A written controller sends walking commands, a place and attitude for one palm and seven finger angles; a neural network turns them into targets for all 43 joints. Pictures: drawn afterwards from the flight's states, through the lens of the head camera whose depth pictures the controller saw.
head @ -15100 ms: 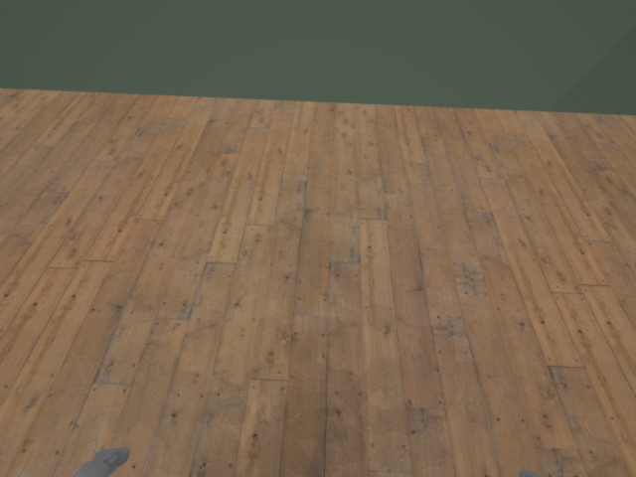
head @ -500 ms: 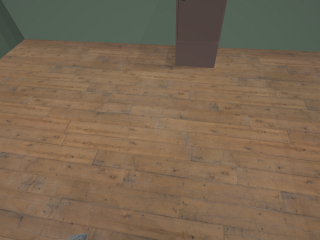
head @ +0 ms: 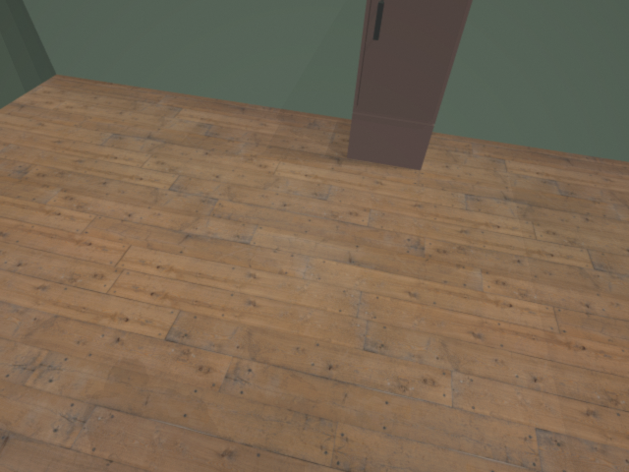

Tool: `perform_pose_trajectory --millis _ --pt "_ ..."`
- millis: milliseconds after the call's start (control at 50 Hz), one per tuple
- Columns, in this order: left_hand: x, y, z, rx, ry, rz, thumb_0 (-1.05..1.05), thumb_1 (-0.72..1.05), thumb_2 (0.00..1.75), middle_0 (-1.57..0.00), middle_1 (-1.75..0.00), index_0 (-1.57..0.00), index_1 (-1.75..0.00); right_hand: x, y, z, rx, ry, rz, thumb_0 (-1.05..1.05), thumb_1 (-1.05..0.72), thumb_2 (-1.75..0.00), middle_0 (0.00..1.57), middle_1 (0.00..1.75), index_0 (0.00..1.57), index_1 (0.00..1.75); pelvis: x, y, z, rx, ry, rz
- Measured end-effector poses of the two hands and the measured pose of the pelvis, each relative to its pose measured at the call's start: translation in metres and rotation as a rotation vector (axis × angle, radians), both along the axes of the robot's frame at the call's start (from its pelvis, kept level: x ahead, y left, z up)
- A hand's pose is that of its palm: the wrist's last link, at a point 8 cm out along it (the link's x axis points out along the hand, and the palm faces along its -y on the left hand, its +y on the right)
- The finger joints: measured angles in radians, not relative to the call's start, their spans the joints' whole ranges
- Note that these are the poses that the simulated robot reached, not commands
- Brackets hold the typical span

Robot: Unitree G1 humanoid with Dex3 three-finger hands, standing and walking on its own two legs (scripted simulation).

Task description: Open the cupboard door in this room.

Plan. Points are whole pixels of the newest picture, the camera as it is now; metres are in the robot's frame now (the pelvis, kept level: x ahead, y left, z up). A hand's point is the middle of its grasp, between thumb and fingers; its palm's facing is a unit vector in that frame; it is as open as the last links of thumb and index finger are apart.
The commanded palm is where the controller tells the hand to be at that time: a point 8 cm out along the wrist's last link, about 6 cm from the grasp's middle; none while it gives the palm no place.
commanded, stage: turn or walk to find it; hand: left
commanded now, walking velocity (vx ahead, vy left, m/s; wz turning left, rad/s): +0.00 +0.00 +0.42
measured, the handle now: (379, 19) +1.77 -0.15 -0.04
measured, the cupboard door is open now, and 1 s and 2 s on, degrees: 0 0 0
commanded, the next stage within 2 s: stand and wait in 0.02 s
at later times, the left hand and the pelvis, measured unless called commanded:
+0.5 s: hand out of the picture -0.02 +0.17 -0.18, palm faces +0.03 -0.98 -0.18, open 7.4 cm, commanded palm none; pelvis +0.02 +0.00 -0.01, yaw -2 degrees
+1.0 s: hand out of the picture +0.04 +0.16 -0.18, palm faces +0.09 -0.99 -0.13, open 7.4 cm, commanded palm none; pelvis +0.19 +0.02 -0.03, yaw -2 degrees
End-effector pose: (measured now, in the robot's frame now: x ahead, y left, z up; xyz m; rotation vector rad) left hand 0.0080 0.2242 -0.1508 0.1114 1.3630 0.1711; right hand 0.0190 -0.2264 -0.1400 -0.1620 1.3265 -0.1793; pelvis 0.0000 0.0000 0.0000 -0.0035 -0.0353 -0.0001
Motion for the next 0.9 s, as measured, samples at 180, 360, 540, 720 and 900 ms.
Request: perform_pose_trajectory --millis 180,360,540,720,900 --pt "-0.039 -0.001 0.005 -0.001 0.097 0.029 0.0 0.91 0.9 -0.2 -0.3 -0.2 -0.3 -0.003 0.009 -0.005 0.022 0.042 0.021 0.01 -0.94 -0.9 0.2 0.3 0.2 0.3 -0.002 0.008 0.002 0.007 0.006 0.019" --pt "-0.05 -0.005 0.005 -0.011 0.129 0.02 0.0 0.91 0.9 -0.2 -0.3 -0.2 -0.3 -0.023 0.017 -0.009 0.051 0.074 -0.009 0.01 -0.93 -0.9 0.2 0.3 0.2 0.3 0.004 0.008 0.0 0.011 0.001 0.005" --pt "-0.021 -0.015 0.004 0.007 0.143 -0.016 0.0 0.91 0.9 -0.2 -0.3 -0.2 -0.3 -0.043 0.011 -0.023 0.089 0.152 -0.095 0.01 -0.91 -0.9 0.2 0.3 0.2 0.3 0.03 -0.007 -0.009 0.036 0.031 -0.027" --pt "-0.003 -0.042 0.015 0.007 0.134 0.064 0.0 0.91 0.9 -0.2 -0.3 -0.2 -0.3 0.028 -0.009 -0.018 0.093 0.158 -0.015 0.01 -0.91 -0.9 0.2 0.3 0.2 0.3 0.074 -0.02 -0.002 0.045 0.043 -0.012" --pt "-0.012 -0.046 0.019 -0.064 0.376 0.111 0.0 0.9 0.9 -0.2 -0.3 -0.2 -0.3 0.217 -0.002 -0.011 0.051 -0.128 0.066 0.01 -0.92 -0.9 0.2 0.3 0.19 0.3 0.141 0.002 -0.01 0.023 0.039 -0.024"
